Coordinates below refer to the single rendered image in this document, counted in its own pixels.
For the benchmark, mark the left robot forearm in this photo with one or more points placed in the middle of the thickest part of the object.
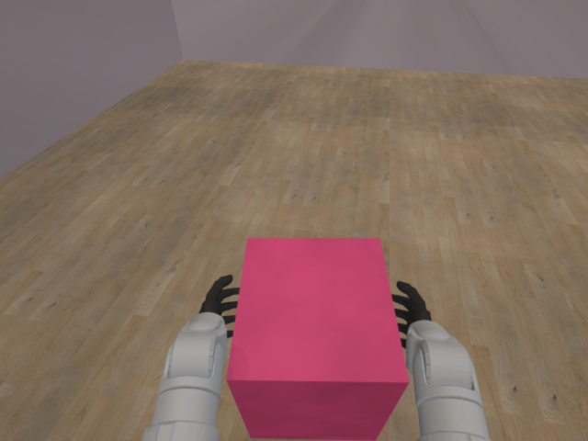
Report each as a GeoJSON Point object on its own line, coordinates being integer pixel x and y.
{"type": "Point", "coordinates": [190, 386]}

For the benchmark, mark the robot left hand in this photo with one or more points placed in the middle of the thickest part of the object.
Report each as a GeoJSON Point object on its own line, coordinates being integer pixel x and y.
{"type": "Point", "coordinates": [216, 295]}

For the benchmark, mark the carton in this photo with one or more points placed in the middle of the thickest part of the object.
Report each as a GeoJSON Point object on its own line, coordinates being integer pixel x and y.
{"type": "Point", "coordinates": [316, 350]}

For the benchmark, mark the right robot forearm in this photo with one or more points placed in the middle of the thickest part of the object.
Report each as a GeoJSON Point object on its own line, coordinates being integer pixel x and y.
{"type": "Point", "coordinates": [446, 388]}

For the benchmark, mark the robot right hand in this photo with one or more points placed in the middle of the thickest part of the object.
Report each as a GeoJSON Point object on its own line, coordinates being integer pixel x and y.
{"type": "Point", "coordinates": [415, 306]}

